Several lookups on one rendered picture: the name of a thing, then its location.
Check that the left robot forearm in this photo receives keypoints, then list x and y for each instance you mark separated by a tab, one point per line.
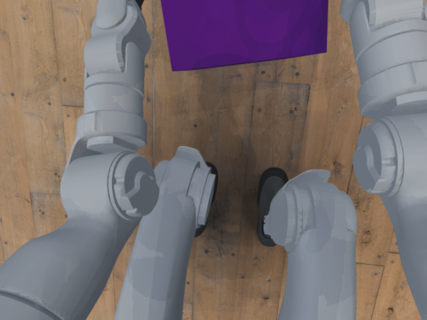
114	58

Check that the right robot forearm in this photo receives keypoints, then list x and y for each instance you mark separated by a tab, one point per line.
389	39

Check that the right robot upper arm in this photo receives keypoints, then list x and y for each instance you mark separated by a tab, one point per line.
391	161

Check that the carton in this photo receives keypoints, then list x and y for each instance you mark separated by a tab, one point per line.
204	34

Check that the left robot upper arm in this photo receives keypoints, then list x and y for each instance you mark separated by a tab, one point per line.
61	275

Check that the right robot foot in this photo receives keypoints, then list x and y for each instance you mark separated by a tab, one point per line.
271	181

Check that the left robot shin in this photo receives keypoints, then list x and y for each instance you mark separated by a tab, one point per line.
182	151

